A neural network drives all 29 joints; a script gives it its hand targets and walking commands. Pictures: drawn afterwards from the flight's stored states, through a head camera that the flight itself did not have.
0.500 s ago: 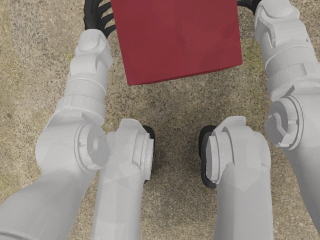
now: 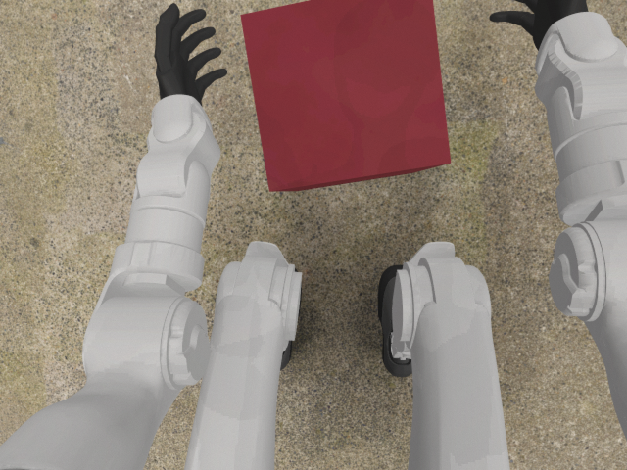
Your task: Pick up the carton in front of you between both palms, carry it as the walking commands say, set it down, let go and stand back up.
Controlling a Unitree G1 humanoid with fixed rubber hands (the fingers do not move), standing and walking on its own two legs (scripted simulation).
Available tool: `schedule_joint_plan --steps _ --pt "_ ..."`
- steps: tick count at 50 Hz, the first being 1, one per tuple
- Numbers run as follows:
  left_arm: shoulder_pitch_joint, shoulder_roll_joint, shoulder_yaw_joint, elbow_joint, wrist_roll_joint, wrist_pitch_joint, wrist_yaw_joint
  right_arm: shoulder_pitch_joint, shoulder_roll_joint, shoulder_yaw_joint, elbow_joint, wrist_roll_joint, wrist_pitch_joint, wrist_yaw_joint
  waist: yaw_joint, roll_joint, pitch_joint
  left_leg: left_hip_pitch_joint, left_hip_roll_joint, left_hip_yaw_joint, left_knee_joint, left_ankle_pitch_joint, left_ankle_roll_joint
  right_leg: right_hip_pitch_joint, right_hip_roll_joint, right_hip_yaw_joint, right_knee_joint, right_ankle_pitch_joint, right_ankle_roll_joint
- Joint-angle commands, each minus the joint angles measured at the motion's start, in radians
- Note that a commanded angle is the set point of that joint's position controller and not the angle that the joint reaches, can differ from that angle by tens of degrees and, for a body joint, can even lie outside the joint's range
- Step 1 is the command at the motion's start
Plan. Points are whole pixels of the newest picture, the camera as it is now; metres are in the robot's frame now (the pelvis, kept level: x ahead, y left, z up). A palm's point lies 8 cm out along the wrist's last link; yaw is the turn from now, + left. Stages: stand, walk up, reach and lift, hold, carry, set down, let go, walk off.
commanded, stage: set down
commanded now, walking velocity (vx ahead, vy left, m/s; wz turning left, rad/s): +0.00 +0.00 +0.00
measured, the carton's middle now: (345, 111) +0.50 -0.03 -0.29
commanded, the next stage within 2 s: let go in 0.74 s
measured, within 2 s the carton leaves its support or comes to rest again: neither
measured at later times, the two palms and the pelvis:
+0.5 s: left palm (78, 37) +0.50 +0.15 +0.03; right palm out of the picture +0.54 -0.24 +0.02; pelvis +0.02 -0.01 +0.13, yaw -1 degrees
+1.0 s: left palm out of the picture +0.45 +0.15 +0.15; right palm out of the picture +0.49 -0.25 +0.14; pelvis +0.06 -0.01 +0.26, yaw -4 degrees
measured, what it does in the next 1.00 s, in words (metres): rises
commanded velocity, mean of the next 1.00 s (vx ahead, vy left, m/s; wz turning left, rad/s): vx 0.00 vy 0.00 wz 0.00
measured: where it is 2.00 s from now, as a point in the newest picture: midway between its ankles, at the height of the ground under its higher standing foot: (337, 337)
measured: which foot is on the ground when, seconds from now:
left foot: down 0.00-1.00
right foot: down 0.00-1.00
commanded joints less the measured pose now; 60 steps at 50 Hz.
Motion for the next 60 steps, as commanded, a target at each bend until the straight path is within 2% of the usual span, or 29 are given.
schedule_joint_plan --steps 1,8,18,22,30,37,39,42,45,47,49,53,57,60 --pt "-0.162 0.051 0.031 -0.088 0.04 -0.003 -0.015 -0.232 -0.108 -0.056 -0.076 -0.037 -0.016 0.021 0.002 -0.128 -1.046 0.423 0.002 0.089 -0.251 0.231 -0.013 0.657 0.005 -0.019 -0.292 0.274 -0.002" --pt "-0.137 0.052 0.066 -0.098 0.071 -0.003 -0.023 -0.241 -0.099 -0.063 -0.062 -0.059 -0.014 0.039 0.031 -0.168 -1.13 0.488 0.003 0.095 -0.367 0.27 -0.02 0.763 0.013 -0.021 -0.403 0.312 0.013" --pt "-0.07 0.05 0.051 -0.236 0.063 0.032 -0.037 -0.194 -0.11 -0.1 -0.18 -0.098 0.024 0.043 0.021 -0.191 -1.3 0.608 -0.001 0.109 -0.541 0.327 -0.025 1.036 0.028 -0.03 -0.572 0.424 0.019" --pt "-0.032 0.039 0.051 -0.249 0.069 0.041 -0.047 -0.162 -0.094 -0.111 -0.199 -0.107 0.033 0.054 0.027 -0.19 -1.281 0.639 0.002 0.108 -0.616 0.34 -0.027 1.099 0.031 -0.026 -0.644 0.447 0.023" --pt "0.055 0.019 0.089 -0.222 0.12 0.025 -0.072 -0.084 -0.046 -0.133 -0.165 -0.141 0.022 0.072 0.048 -0.189 -1.19 0.703 0.013 0.096 -0.78 0.374 -0.029 1.196 0.028 -0.003 -0.803 0.486 0.032" --pt "0.116 0.002 0.094 -0.211 0.14 0.003 -0.095 -0.023 -0.015 -0.158 -0.148 -0.175 0.004 0.073 0.045 -0.182 -1.151 0.79 0.023 0.079 -0.915 0.431 -0.03 1.306 0.02 0.013 -0.93 0.564 0.033" --pt "0.138 -0.003 0.085 -0.212 0.146 -0.004 -0.105 0.007 -0.003 -0.173 -0.152 -0.192 -0.003 0.067 0.033 -0.176 -1.154 0.822 0.025 0.073 -0.948 0.446 -0.03 1.344 0.018 0.017 -0.965 0.594 0.032" --pt "0.242 0.008 0.071 -0.218 0.169 -0.019 -0.126 0.121 0.03 -0.192 -0.186 -0.22 -0.01 0.046 0.022 -0.177 -1.228 0.88 0.023 0.071 -0.994 0.496 -0.025 1.476 0.016 0.025 -1.006 0.718 0.034" --pt "0.38 0.037 0.046 -0.228 0.2 -0.04 -0.162 0.284 0.098 -0.206 -0.251 -0.241 -0.017 0.009 0.01 -0.181 -1.262 0.891 0.017 0.067 -1.047 0.504 -0.011 1.64 0.009 0.043 -1.045 0.848 0.036" --pt "0.464 0.068 0.023 -0.244 0.218 -0.053 -0.194 0.388 0.146 -0.206 -0.314 -0.241 -0.026 -0.022 0.012 -0.169 -1.242 0.919 0.017 0.063 -1.08 0.495 0.001 1.704 0.004 0.053 -1.081 0.875 0.039" --pt "0.526 0.105 -0.002 -0.275 0.229 -0.062 -0.222 0.473 0.17 -0.197 -0.383 -0.228 -0.036 -0.045 0.023 -0.14 -1.193 0.994 0.022 0.057 -1.114 0.497 0.013 1.72 0.003 0.055 -1.123 0.845 0.039" --pt "0.637 0.131 -0.061 -0.311 0.211 -0.074 -0.261 0.615 0.174 -0.17 -0.489 -0.194 -0.059 -0.059 0.025 -0.087 -1.037 1.22 0.045 0.032 -1.193 0.496 0.026 1.669 0.008 0.039 -1.234 0.68 0.034" --pt "0.791 0.13 -0.11 -0.278 0.171 -0.089 -0.291 0.783 0.177 -0.131 -0.513 -0.164 -0.086 -0.046 0.01 -0.078 -0.844 1.378 0.062 0.002 -1.272 0.468 0.032 1.638 0.006 0.017 -1.326 0.528 0.028" --pt "0.898 0.139 -0.131 -0.28 0.145 -0.107 -0.3 0.915 0.187 -0.113 -0.506 -0.152 -0.104 -0.036 0.008 -0.068 -0.754 1.482 0.069 -0.016 -1.324 0.491 0.032 1.665 0.009 0.004 -1.369 0.501 0.027"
